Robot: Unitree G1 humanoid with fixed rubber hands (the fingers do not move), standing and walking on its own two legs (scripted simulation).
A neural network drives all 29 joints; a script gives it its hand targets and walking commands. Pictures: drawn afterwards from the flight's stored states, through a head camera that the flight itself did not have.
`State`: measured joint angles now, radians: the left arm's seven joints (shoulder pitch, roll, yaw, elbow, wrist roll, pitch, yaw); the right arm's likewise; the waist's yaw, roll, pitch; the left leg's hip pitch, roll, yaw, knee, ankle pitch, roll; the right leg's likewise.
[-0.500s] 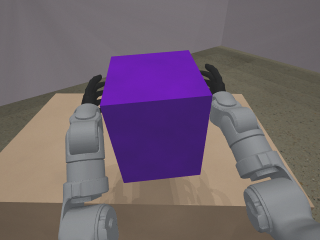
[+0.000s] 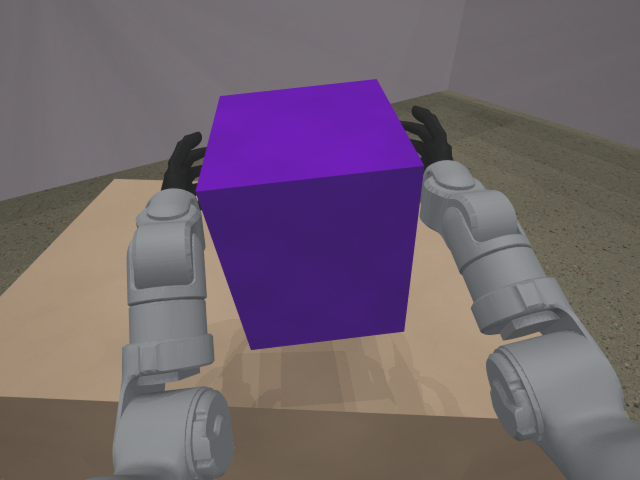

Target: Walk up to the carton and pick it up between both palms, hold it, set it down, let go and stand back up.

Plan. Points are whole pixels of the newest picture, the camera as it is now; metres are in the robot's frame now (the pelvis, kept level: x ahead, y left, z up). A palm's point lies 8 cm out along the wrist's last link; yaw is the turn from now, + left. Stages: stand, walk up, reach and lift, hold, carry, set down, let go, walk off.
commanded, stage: hold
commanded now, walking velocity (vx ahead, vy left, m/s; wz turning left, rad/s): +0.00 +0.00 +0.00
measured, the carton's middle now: (313, 215) +0.39 +0.01 +0.20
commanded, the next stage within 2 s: none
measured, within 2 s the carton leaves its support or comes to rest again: neither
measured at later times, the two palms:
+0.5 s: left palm (188, 207) +0.35 +0.15 +0.24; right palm (442, 182) +0.37 -0.14 +0.26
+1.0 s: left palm (182, 205) +0.36 +0.16 +0.24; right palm (434, 176) +0.37 -0.13 +0.26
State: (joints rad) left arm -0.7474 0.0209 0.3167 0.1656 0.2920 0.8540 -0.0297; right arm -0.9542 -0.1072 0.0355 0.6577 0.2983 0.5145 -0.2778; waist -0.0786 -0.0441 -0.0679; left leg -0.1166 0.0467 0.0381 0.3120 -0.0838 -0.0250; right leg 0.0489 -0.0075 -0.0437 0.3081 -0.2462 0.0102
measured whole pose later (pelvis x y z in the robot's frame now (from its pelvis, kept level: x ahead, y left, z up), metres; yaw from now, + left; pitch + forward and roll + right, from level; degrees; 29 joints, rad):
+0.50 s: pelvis +0.00 +0.00 +0.00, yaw +0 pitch -8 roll +0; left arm -0.69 -0.01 0.33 0.10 0.30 0.87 -0.05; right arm -0.90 -0.11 0.08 0.57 0.33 0.55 -0.31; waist -0.09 -0.03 -0.04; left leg -0.08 0.05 0.03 0.33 -0.10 -0.03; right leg 0.09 -0.01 -0.05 0.31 -0.26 0.01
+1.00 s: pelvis +0.00 +0.00 +0.00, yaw +0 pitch -6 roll +0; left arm -0.72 0.02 0.31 0.16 0.28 0.86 -0.04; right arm -0.94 -0.11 0.05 0.65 0.33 0.53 -0.30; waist -0.09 -0.04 -0.08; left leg -0.12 0.05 0.04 0.33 -0.09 -0.03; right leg 0.05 -0.01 -0.04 0.31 -0.25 0.01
